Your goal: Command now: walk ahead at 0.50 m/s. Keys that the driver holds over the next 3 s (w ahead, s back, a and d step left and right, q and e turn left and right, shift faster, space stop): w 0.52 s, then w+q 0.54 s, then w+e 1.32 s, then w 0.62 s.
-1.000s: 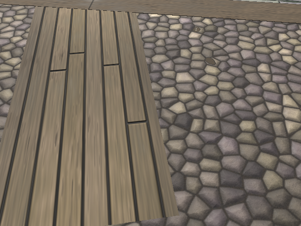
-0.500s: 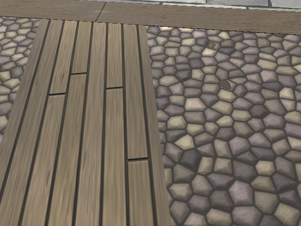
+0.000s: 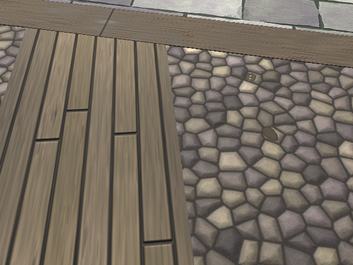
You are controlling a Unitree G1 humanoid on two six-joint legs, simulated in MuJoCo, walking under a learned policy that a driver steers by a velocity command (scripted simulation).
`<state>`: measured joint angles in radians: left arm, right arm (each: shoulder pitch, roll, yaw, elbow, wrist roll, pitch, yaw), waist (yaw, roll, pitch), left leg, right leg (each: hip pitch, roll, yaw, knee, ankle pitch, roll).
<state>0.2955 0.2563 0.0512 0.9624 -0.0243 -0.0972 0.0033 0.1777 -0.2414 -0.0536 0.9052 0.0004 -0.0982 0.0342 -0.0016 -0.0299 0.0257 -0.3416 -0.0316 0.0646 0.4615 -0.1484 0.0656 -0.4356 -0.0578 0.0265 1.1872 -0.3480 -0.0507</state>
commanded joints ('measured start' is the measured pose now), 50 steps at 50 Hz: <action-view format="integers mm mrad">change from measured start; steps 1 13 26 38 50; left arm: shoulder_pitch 49 -327 -52 -28 -14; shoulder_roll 52 28 103 112 182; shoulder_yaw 24 13 34 35 53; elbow -48 -167 -104 -45 -58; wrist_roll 7 8 22 38 16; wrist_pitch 10 6 -7 -23 38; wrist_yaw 11 -15 -29 10 37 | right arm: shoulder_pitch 16 226 90 -58 219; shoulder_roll -79 -147 -133 -53 -232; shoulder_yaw -12 -23 -17 -30 -109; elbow -26 66 13 -33 -79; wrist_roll -8 12 40 18 25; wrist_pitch -17 3 -29 34 48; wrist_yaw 4 -40 -33 -25 5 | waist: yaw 22 -73 60 24 -177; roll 118 83 -31 -23 27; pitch -57 51 -125 28 -201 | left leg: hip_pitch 131 299 -386 -356 349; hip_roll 250 239 133 139 48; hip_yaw -281 -132 -134 -137 -106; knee -307 -336 823 325 66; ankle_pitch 61 163 -219 259 17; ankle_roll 162 134 -1 -31 157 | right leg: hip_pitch -141 -263 475 313 266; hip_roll -96 -46 -246 -161 -153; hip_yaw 39 -22 354 -99 -257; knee -25 -586 -934 -1098 -247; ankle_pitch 96 455 193 389 848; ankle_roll -3 37 -197 -115 19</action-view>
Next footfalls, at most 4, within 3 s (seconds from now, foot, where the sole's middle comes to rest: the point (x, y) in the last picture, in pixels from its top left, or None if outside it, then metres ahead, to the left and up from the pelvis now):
0.42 right None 0.41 -0.15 -0.77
1.00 left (150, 210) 0.69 0.11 -0.77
1.54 right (179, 139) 1.06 -0.01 -0.77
2.02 left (139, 99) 1.33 0.20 -0.77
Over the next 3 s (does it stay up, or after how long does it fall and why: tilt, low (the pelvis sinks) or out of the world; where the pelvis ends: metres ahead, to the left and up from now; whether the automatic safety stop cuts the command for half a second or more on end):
stays up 1.63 -0.09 0.00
